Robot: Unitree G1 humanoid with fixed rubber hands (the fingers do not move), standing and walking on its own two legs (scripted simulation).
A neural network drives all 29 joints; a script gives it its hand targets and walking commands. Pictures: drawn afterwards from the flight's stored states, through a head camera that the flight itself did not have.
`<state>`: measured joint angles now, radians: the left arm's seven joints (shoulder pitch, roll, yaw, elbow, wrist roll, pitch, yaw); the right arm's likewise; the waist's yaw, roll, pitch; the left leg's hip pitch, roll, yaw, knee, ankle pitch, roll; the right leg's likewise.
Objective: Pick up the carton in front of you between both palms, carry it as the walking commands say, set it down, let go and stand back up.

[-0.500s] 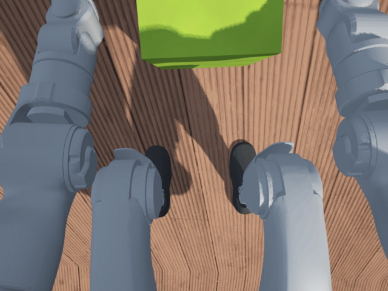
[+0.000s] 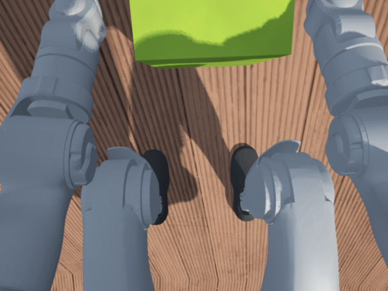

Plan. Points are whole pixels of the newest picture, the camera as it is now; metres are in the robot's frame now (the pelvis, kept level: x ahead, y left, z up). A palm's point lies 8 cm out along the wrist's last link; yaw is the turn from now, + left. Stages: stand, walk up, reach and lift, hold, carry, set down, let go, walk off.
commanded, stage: reach and lift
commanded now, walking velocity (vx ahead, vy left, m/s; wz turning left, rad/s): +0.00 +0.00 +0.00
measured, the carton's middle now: (206, 3) +0.55 -0.02 -0.24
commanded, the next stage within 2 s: none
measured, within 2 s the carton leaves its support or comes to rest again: leaves its support in 0.50 s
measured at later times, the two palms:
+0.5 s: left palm out of the picture +0.56 +0.14 -0.16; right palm out of the picture +0.55 -0.17 -0.17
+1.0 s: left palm out of the picture +0.51 +0.13 +0.05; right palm out of the picture +0.49 -0.17 +0.05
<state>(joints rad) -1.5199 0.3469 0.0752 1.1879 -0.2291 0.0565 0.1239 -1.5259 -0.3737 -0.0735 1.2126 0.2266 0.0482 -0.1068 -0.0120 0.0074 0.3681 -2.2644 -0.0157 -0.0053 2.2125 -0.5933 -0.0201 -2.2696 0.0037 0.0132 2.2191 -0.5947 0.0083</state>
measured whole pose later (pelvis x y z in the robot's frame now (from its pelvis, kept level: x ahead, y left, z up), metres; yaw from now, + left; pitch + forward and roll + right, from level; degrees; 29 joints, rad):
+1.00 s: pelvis -0.02 +0.01 +0.10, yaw -2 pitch +43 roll +0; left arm -1.17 0.01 0.54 0.75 0.26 0.38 0.06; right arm -1.18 -0.05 -0.53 0.77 -0.27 0.39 -0.02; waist -0.01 0.01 -0.11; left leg -2.09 -0.06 -0.03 1.83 -0.49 -0.03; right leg -2.10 0.05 0.04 1.82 -0.47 0.03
